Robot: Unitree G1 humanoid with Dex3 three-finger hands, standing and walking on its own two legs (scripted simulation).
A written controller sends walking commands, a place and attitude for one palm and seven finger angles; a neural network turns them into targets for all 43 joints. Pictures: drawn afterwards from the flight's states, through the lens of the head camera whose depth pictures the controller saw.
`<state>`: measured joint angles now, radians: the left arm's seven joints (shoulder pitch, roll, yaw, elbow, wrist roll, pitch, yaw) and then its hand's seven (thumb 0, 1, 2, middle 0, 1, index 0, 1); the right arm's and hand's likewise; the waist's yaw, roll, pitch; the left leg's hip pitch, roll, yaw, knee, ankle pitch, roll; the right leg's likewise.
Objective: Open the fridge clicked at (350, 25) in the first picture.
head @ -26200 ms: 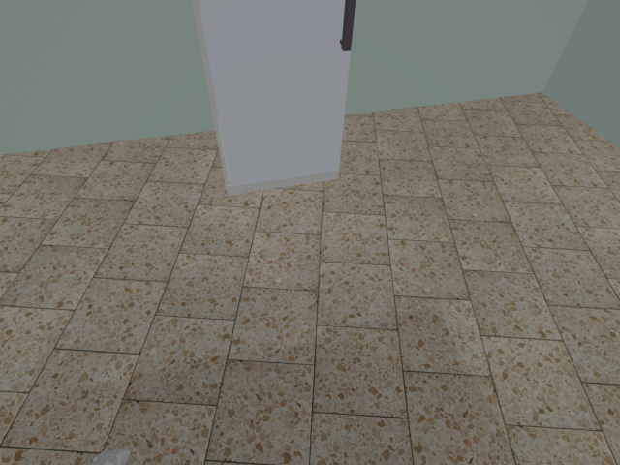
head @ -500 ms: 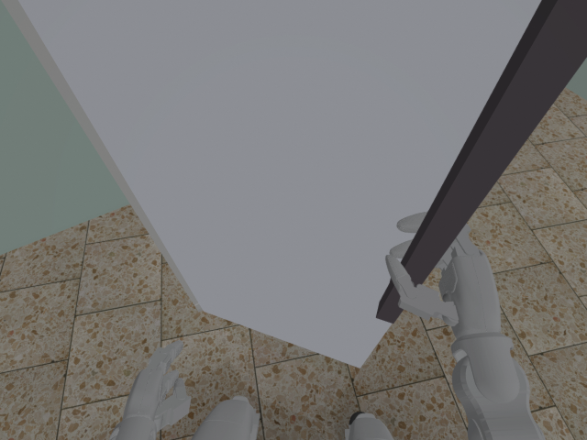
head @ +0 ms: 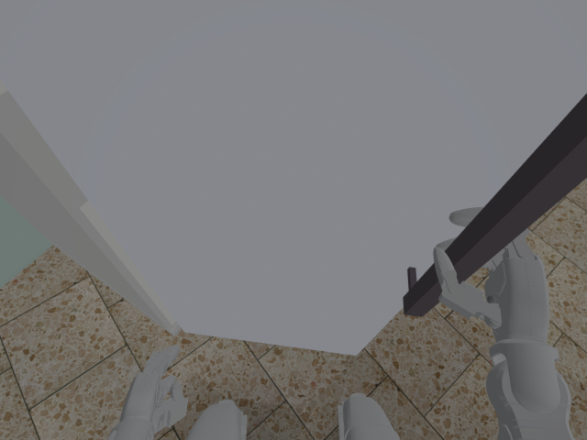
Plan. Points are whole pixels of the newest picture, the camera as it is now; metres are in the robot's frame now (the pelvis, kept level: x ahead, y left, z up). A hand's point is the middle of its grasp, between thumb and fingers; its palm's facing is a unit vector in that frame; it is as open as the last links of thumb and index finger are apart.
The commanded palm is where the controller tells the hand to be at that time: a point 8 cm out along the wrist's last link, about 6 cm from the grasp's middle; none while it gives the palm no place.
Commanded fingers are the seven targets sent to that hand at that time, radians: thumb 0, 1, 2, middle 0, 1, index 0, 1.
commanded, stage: walk backward, drawing the door open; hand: right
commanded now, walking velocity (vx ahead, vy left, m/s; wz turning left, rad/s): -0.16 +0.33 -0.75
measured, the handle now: (494, 201) +0.33 -0.17 +0.19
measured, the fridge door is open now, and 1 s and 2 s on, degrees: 64 63 67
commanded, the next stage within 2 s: stop walking and hold the door back in 0.04 s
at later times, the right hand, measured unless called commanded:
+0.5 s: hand (439, 311) +0.24 -0.13 +0.11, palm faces +0.47 +0.83 -0.29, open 6.4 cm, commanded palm +0.22 -0.19 +0.11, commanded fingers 0.00 -0.90 -0.90 0.45 1.40 0.45 1.40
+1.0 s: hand (445, 265) +0.30 -0.14 +0.11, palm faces +0.42 +0.86 -0.29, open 6.2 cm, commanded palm +0.23 -0.21 +0.11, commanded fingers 0.00 -0.90 -0.90 0.45 1.40 0.45 1.40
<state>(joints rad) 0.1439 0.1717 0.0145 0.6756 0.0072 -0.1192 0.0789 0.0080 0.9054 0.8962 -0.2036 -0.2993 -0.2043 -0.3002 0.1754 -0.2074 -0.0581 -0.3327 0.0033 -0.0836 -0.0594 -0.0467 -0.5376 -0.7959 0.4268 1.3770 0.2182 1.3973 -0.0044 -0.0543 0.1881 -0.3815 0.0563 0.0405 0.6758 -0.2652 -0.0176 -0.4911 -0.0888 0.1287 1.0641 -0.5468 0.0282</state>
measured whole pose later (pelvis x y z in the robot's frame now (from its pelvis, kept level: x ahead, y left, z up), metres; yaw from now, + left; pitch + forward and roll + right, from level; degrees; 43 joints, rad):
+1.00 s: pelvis -0.06 +0.17 +0.01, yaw -12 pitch +0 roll +1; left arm 0.33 0.23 -0.01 0.72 -0.05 -0.01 0.08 0.01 0.91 0.90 -0.20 -0.30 -0.20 -0.30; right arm -0.50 -0.40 -0.28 0.67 0.00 -0.22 -0.01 -0.07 -0.56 -0.77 0.43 1.37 0.41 1.40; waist 0.07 -0.04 0.10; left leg -0.31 -0.01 0.08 0.59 -0.28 0.03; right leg -0.30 -0.07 -0.10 0.76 -0.43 0.00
